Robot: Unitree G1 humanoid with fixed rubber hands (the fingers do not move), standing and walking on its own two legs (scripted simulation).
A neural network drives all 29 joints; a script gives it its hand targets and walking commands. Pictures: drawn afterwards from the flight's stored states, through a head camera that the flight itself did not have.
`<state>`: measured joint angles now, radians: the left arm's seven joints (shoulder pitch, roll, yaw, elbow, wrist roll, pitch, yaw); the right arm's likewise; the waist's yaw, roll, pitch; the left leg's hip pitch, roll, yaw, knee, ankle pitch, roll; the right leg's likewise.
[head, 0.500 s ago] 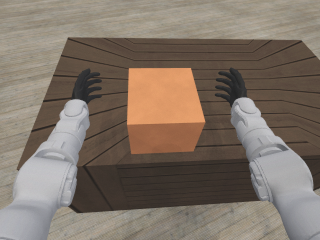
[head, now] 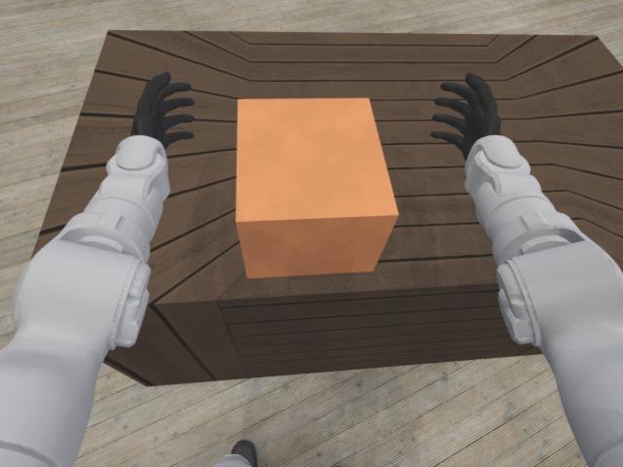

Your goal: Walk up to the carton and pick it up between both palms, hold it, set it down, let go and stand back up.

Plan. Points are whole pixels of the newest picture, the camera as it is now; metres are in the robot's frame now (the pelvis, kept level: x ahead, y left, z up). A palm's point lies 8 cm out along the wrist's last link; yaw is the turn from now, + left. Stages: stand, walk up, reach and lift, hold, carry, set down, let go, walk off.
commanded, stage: reach and lift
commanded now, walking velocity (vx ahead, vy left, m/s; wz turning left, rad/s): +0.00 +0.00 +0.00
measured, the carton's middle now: (308, 188) +0.52 +0.02 -0.03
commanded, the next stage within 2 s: none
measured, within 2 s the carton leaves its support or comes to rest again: neither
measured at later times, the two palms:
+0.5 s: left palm (186, 184) +0.48 +0.20 +0.02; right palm (434, 184) +0.49 -0.17 +0.04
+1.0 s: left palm (200, 179) +0.48 +0.17 +0.03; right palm (416, 185) +0.48 -0.14 +0.04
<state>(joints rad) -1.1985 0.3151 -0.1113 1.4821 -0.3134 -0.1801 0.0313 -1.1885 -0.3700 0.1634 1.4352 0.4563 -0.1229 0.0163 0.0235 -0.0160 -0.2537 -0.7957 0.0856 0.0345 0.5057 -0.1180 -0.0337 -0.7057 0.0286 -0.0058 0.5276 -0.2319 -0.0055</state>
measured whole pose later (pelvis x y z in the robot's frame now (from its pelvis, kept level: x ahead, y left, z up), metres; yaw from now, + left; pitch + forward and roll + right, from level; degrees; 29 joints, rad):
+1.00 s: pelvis +0.01 +0.01 +0.00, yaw -1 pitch +28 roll -1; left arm -1.06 0.15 0.33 1.39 0.08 -0.38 0.09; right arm -1.04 -0.12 -0.28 1.30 -0.07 -0.33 -0.06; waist 0.02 0.00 -0.20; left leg -0.86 0.08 0.05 0.50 -0.13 -0.02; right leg -0.77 0.02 0.00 0.52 -0.23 0.00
